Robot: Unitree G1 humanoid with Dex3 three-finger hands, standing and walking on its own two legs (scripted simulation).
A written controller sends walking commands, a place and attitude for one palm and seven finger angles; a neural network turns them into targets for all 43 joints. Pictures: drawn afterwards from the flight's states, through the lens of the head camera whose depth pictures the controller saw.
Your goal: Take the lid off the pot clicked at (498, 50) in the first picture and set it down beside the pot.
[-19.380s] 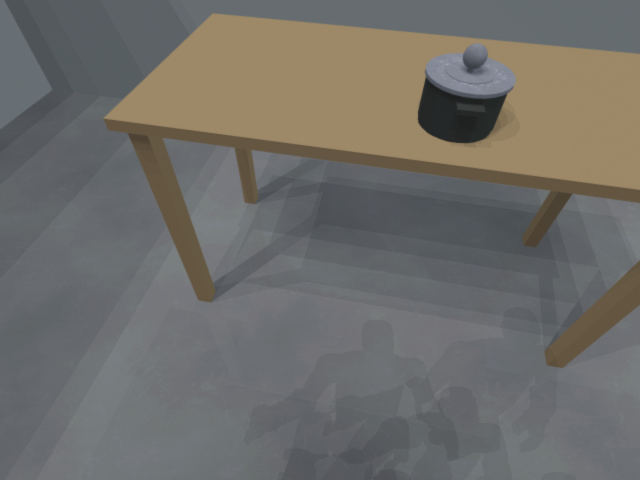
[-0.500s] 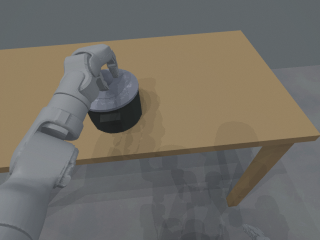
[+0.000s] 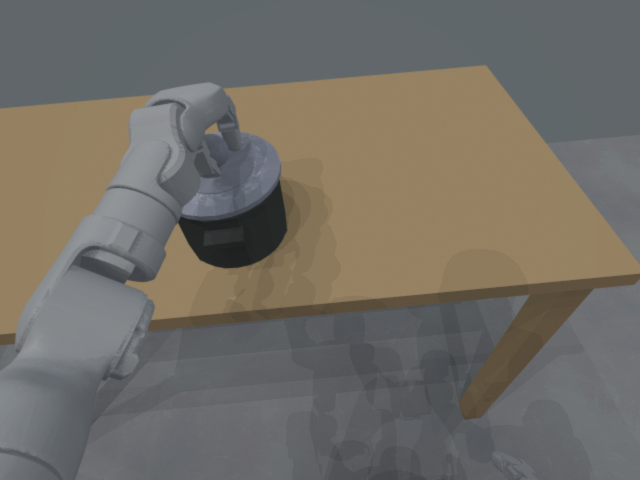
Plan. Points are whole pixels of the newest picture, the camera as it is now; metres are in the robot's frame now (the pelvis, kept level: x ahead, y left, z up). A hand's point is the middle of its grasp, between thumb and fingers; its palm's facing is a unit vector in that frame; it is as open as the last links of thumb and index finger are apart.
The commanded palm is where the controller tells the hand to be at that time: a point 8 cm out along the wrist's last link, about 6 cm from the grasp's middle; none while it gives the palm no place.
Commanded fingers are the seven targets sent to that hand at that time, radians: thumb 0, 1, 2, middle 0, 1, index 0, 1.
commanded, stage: lift the lid straight up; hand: left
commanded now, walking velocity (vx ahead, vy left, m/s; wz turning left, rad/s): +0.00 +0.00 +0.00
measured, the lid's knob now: (211, 151) +0.49 +0.13 +0.17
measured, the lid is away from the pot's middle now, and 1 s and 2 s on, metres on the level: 0.01 0.00 0.03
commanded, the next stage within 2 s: move the lid sideways beside the pot in 1.64 s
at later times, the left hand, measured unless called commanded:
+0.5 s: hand (201, 123) +0.46 +0.12 +0.23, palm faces -0.24 -0.09 -0.97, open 7.3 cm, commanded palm +0.45 +0.13 +0.30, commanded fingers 0.00 0.76 0.82 -0.93 -1.06 -0.88 -1.04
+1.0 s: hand (181, 84) +0.47 +0.13 +0.27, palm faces -0.18 -0.08 -0.98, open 7.3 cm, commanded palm +0.45 +0.14 +0.34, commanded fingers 0.00 0.76 0.82 -0.93 -1.06 -0.88 -1.04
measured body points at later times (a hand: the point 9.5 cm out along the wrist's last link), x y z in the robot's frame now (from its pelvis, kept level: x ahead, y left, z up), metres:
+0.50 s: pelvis -0.01 -0.01 +0.00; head +0.01 -0.04 +0.45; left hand +0.47 +0.13 +0.29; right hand +0.11 -0.26 -0.12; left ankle +0.00 +0.08 -0.74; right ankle -0.02 -0.13 -0.74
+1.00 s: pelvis -0.01 +0.00 +0.00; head +0.01 -0.03 +0.45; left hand +0.47 +0.14 +0.33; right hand +0.11 -0.26 -0.12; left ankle +0.00 +0.08 -0.74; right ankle -0.02 -0.13 -0.74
